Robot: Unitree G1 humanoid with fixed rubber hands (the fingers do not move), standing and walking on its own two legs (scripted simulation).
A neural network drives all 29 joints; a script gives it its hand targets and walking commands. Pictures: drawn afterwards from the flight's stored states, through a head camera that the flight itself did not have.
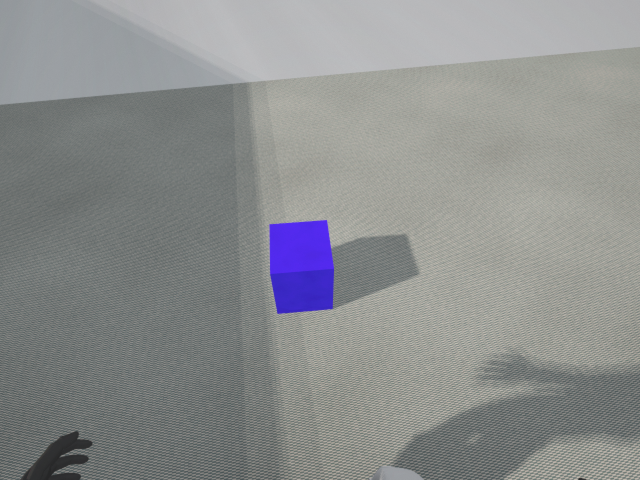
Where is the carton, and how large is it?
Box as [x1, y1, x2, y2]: [270, 220, 333, 313]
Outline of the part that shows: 326,220 270,224 270,275 277,313 332,308 333,265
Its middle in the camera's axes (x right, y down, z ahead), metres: -0.06 +0.11 +1.36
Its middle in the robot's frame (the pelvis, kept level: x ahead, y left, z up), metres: +0.86 +0.03 -0.63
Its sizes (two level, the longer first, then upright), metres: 0.210 0.200 0.250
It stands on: the floor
